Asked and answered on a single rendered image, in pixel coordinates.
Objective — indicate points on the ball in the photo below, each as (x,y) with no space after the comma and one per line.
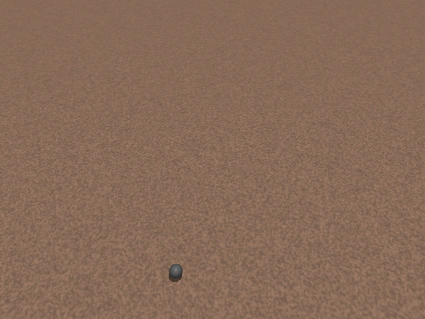
(175,271)

